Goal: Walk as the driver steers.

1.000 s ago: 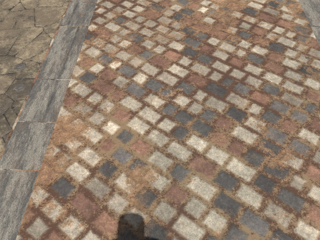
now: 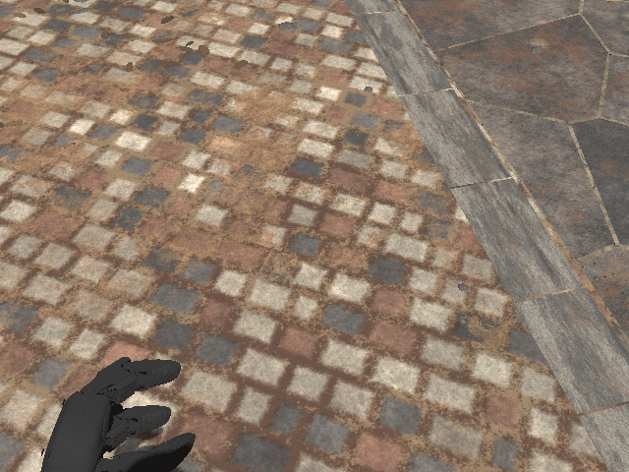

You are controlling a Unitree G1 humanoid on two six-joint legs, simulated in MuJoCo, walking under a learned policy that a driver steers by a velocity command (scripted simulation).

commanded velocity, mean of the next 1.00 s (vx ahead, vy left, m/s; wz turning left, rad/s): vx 1.00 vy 0.00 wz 0.33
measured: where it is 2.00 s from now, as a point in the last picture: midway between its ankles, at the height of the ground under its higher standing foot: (141, 144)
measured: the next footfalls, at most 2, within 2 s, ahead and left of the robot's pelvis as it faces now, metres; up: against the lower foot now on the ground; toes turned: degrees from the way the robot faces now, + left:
right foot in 0.12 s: +0.36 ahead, -0.16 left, +0.00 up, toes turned +18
left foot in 0.60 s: +0.64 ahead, +0.26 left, +0.00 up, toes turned +36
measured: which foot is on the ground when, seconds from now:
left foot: down 0.00-0.14, up 0.16-0.58, down 0.60-1.00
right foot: up 0.00-0.10, down 0.12-0.60, up 0.62-1.00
